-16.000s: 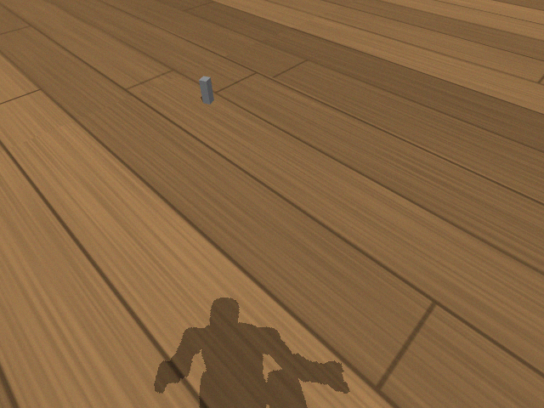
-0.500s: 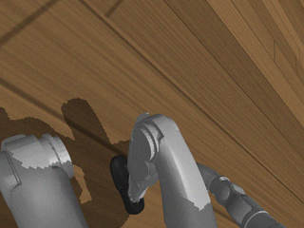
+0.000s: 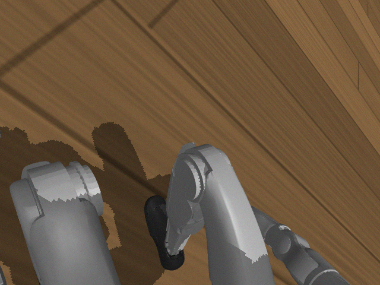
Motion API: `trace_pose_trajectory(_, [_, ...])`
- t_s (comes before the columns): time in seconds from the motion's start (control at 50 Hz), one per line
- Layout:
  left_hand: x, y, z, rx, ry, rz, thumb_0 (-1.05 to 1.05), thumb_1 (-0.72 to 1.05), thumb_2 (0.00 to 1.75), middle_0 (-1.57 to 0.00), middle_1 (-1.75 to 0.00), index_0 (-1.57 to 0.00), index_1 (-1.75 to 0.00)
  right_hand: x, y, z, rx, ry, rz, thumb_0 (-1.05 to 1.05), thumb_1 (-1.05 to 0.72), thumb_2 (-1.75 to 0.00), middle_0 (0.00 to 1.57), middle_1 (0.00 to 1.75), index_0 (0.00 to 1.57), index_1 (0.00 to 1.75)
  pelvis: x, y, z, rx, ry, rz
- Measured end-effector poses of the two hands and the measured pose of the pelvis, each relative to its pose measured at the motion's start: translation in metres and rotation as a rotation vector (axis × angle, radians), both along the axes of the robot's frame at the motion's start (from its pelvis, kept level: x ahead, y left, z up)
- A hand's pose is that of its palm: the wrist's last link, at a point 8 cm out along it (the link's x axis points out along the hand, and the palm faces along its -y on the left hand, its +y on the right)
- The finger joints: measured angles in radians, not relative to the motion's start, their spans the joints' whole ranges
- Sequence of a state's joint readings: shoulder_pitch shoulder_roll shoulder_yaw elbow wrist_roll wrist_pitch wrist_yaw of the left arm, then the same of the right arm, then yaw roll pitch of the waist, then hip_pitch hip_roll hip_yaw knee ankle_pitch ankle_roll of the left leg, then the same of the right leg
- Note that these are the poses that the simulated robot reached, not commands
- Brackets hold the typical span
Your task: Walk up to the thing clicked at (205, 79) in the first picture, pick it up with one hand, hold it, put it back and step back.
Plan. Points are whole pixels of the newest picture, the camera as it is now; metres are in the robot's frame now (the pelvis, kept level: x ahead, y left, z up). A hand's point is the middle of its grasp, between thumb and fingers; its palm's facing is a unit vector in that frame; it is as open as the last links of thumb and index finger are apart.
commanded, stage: settle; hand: left
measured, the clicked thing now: out of the picture +0.40 +0.30 -0.18
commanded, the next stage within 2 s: lift in 1.40 s
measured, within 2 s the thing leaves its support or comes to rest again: neither
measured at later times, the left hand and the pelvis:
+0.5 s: hand out of the picture +0.37 +0.33 -0.05, palm faces +0.38 -0.93 -0.05, open 11.0 cm; pelvis +0.01 -0.01 +0.03, yaw +5 degrees
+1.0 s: hand out of the picture +0.39 +0.32 +0.02, palm faces +0.38 -0.93 -0.05, open 11.0 cm; pelvis +0.02 -0.02 +0.06, yaw +9 degrees
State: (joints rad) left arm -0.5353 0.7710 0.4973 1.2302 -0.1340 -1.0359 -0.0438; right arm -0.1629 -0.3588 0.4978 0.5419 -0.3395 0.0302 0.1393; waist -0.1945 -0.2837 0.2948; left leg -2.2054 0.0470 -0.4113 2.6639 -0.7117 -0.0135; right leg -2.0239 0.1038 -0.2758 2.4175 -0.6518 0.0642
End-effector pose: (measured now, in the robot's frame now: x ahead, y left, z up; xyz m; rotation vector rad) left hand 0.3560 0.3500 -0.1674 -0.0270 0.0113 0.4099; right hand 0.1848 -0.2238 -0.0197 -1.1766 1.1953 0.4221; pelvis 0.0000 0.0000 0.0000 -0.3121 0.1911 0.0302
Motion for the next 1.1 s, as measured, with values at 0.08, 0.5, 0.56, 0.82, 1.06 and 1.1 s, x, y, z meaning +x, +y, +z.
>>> trace_pose_trajectory(0.08, [-0.001,0.008,0.02,0.024,-0.028,0.001,-0.02,-0.45,1.09,-0.64,-0.99,-0.64,-1.0,0.005,0.0,0.001,0.025,-0.023,-0.023,0.0,-0.91,-0.9,0.21,0.3,0.2,0.3,0.001,-0.001,0.003,0.008,0.023,0.008])
trace_pose_trajectory(0.5, [-0.027,0.018,0.118,0.07,0.022,-0.025,-0.02,-0.55,1.13,-0.68,-1.03,-0.68,-1.05,0.032,-0.001,-0.016,0.265,-0.129,-0.24,0.01,-0.9,-0.89,0.2,0.3,0.2,0.3,0.01,-0.012,0.027,0.082,0.195,0.056])
trace_pose_trajectory(0.56, [-0.027,0.015,0.128,0.078,0.028,-0.034,-0.02,-0.55,1.13,-0.68,-1.03,-0.68,-1.04,0.035,-0.002,-0.021,0.288,-0.129,-0.269,0.01,-0.9,-0.89,0.2,0.3,0.2,0.3,0.012,-0.014,0.031,0.094,0.219,0.063])
trace_pose_trajectory(0.82, [-0.008,0.015,0.172,0.093,0.025,-0.04,-0.02,-0.55,1.14,-0.69,-1.02,-0.69,-1.03,0.035,-0.014,-0.03,0.335,-0.125,-0.394,0.01,-0.91,-0.89,0.2,0.3,0.2,0.3,0.022,-0.019,0.045,0.129,0.304,0.081])
trace_pose_trajectory(1.06, [-0.009,0.007,0.194,0.064,0.034,-0.023,-0.02,-0.55,1.15,-0.69,-1.02,-0.69,-1.03,0.035,-0.024,-0.023,0.344,-0.133,-0.452,0.01,-0.91,-0.89,0.2,0.3,0.2,0.3,0.024,-0.022,0.06,0.151,0.342,0.093])
trace_pose_trajectory(1.1, [-0.009,0.007,0.197,0.069,0.036,-0.029,-0.02,-0.55,1.15,-0.69,-1.02,-0.69,-1.03,0.035,-0.024,-0.021,0.346,-0.141,-0.455,0.01,-0.91,-0.89,0.2,0.3,0.2,0.3,0.024,-0.023,0.063,0.152,0.343,0.095])
